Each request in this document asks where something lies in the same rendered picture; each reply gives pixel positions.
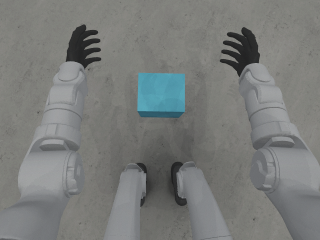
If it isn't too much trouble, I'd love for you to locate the right robot thigh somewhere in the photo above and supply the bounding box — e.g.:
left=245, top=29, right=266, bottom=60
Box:
left=176, top=166, right=233, bottom=240

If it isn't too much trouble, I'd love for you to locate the robot left upper arm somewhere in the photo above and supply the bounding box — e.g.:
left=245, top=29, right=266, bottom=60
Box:
left=0, top=150, right=85, bottom=240

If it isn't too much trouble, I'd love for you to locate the left robot hand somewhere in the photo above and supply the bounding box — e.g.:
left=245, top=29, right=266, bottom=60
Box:
left=66, top=24, right=101, bottom=69

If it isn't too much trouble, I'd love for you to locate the carton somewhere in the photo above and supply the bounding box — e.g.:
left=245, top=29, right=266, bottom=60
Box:
left=137, top=73, right=185, bottom=118

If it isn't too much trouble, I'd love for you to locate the right robot forearm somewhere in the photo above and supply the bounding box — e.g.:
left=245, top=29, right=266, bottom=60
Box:
left=238, top=63, right=320, bottom=186

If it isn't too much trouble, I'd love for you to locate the robot right upper arm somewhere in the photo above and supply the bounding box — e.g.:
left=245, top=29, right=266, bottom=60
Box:
left=249, top=146, right=320, bottom=240

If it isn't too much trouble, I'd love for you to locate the left robot forearm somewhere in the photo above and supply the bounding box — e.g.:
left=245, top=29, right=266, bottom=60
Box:
left=17, top=61, right=89, bottom=195

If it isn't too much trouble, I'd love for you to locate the right robot hand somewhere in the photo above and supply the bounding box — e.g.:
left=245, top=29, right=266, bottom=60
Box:
left=220, top=27, right=260, bottom=77

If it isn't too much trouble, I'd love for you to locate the left robot foot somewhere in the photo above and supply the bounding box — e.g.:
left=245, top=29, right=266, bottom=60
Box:
left=137, top=163, right=147, bottom=207

